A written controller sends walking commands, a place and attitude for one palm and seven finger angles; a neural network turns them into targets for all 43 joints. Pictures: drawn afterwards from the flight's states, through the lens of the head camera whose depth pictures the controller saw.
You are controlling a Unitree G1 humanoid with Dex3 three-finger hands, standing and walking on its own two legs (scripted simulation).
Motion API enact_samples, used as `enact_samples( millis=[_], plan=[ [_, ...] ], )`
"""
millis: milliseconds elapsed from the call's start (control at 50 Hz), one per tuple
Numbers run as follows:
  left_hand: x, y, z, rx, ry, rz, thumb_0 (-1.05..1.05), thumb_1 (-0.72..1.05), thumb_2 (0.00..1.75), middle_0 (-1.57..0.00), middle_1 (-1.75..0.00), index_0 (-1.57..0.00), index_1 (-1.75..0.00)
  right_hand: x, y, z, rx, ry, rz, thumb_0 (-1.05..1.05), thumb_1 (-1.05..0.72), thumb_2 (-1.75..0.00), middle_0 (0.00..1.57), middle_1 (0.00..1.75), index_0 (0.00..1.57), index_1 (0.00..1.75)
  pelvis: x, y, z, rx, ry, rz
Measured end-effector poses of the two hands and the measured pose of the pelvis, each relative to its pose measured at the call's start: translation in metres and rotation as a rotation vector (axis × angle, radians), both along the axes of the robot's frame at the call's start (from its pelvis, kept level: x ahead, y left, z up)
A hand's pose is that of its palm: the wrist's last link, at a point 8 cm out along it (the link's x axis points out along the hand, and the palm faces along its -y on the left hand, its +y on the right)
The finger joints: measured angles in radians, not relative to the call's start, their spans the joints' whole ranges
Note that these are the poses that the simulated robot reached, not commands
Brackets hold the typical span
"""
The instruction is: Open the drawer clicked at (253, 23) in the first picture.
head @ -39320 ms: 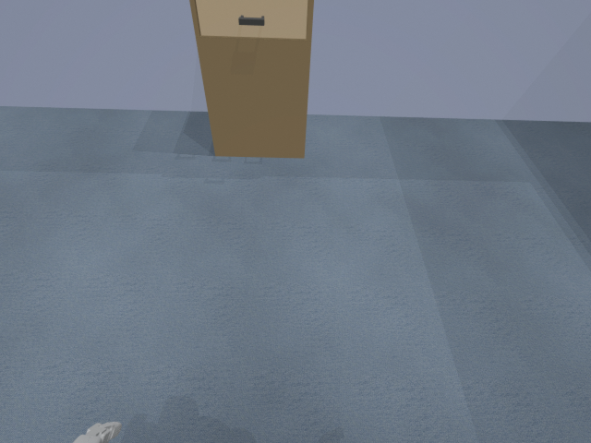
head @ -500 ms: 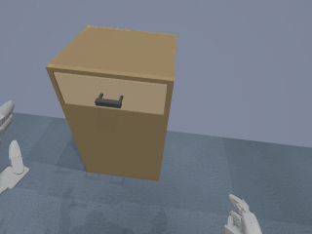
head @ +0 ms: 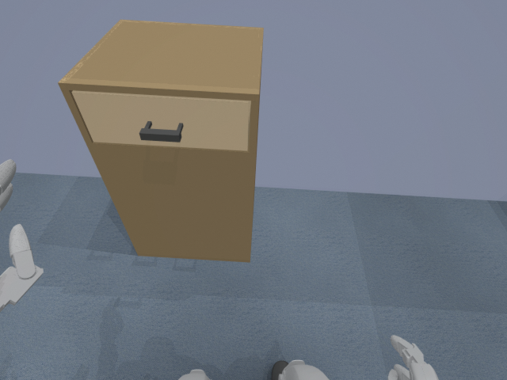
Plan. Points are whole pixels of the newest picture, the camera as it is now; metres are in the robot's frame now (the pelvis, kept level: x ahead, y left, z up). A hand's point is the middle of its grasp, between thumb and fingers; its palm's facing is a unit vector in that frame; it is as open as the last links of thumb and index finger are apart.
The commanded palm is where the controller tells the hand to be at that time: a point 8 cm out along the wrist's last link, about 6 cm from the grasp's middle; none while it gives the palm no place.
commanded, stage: step back with the hand held close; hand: left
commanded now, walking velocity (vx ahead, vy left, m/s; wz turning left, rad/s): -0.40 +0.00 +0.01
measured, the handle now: (162, 130) +0.72 +0.23 -0.02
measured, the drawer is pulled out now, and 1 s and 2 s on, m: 0.00 0.00 0.00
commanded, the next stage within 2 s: stop stepping back and stand still in 0.06 s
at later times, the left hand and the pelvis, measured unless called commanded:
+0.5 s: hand out of the picture +0.00 +0.23 +0.21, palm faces +0.40 -0.80 -0.44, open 7.4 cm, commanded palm -0.04 +0.27 +0.20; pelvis -0.17 -0.01 +0.02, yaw -1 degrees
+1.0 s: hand out of the picture +0.02 +0.20 +0.19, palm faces +0.34 -0.77 -0.53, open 7.4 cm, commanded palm -0.05 +0.25 +0.20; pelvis -0.18 -0.03 +0.01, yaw -1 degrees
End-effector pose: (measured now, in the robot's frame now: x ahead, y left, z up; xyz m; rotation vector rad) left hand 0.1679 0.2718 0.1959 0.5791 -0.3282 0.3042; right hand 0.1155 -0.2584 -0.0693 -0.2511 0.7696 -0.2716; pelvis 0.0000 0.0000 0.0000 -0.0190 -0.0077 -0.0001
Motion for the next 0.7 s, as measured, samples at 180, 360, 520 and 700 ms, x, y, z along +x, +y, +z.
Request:
enact_samples(
  millis=[180, 360, 520, 700],
  plan=[
    [-0.057, -0.009, 0.014, -0.004, -0.194, -0.120, 0.02, 0.89, 0.89, -0.21, -0.30, -0.21, -0.31, -0.065, 0.011, -0.008, -0.052, -0.037, -0.020, 0.01, -0.91, -0.90, 0.20, 0.30, 0.21, 0.30, -0.061, 0.013, -0.022, 0.018, -0.049, -0.126],
    [-0.133, -0.006, 0.015, 0.047, -0.128, -0.046, 0.01, 0.89, 0.89, -0.21, -0.30, -0.21, -0.31, -0.155, 0.023, -0.024, 0.140, -0.052, -0.021, 0.01, -0.90, -0.90, 0.20, 0.30, 0.21, 0.30, -0.138, -0.012, -0.018, 0.061, 0.007, -0.047],
    [-0.217, -0.006, 0.031, -0.036, -0.058, 0.025, 0.01, 0.88, 0.89, -0.22, -0.30, -0.21, -0.31, -0.197, 0.002, -0.001, 0.036, 0.116, 0.092, 0.02, -0.90, -0.90, 0.20, 0.30, 0.21, 0.30, -0.176, -0.010, 0.021, 0.053, 0.048, -0.023],
    [-0.214, 0.017, 0.008, -0.117, 0.000, 0.079, 0.01, 0.89, 0.89, -0.21, -0.30, -0.21, -0.31, -0.170, 0.004, 0.032, -0.055, -0.100, 0.091, 0.01, -0.91, -0.90, 0.20, 0.30, 0.20, 0.30, -0.201, 0.008, 0.022, 0.041, 0.076, 0.004]
  ],
)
